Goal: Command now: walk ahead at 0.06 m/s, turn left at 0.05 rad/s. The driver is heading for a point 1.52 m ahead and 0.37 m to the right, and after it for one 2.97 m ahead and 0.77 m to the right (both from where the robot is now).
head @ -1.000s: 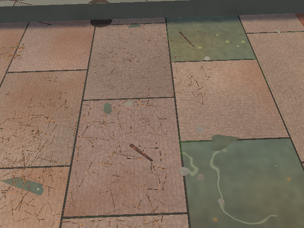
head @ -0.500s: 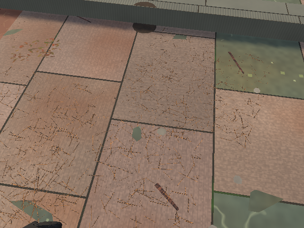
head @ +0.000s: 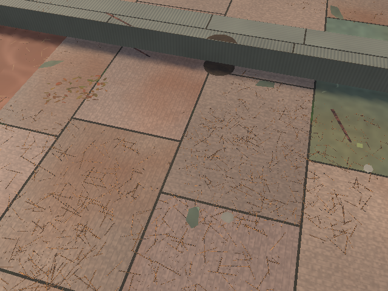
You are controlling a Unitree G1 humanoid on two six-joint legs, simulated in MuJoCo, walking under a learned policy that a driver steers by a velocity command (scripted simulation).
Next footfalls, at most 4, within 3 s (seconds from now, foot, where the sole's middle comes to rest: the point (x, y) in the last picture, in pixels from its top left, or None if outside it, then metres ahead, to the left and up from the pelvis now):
none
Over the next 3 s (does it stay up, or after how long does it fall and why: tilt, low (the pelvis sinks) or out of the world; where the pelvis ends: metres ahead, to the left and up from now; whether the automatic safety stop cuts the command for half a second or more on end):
stays up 0.19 -0.01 0.01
